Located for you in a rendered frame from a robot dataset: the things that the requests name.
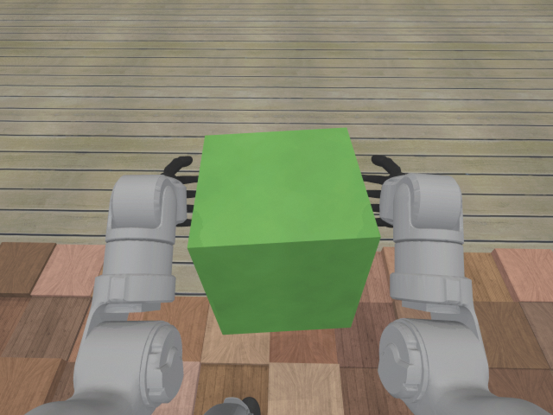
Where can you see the robot right upper arm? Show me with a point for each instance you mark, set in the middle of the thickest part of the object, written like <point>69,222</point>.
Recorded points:
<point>438,367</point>

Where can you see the right robot hand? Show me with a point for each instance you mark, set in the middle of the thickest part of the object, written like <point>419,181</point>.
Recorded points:
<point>393,170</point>

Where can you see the left robot foot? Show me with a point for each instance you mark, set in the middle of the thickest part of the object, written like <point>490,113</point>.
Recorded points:
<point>252,405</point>

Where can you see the robot left forearm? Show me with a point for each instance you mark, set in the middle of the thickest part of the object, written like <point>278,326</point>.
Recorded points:
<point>143,213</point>

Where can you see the left robot hand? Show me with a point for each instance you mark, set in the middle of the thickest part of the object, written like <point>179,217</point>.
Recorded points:
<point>171,170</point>

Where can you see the robot left upper arm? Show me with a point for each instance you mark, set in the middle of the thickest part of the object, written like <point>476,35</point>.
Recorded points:
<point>124,368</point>

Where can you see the robot right forearm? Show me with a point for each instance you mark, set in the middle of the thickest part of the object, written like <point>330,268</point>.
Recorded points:
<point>426,213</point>

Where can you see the left robot shin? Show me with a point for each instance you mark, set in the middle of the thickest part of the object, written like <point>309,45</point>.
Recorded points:
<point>235,401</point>

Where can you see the carton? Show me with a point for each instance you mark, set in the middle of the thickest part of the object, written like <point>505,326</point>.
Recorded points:
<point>282,234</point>

